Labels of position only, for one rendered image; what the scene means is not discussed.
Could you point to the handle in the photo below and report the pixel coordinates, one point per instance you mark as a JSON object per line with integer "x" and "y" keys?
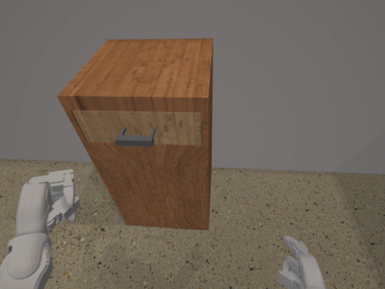
{"x": 135, "y": 140}

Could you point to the left robot forearm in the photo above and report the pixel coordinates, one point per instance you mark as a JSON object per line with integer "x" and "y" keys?
{"x": 28, "y": 265}

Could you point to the left robot hand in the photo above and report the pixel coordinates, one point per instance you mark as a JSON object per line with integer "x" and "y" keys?
{"x": 36, "y": 201}

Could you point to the drawer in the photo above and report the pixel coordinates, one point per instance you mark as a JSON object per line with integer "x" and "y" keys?
{"x": 172, "y": 128}

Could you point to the cabinet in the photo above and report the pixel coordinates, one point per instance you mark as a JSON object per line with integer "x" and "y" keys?
{"x": 167, "y": 185}

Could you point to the right robot hand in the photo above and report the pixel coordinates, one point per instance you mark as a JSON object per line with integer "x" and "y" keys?
{"x": 306, "y": 271}

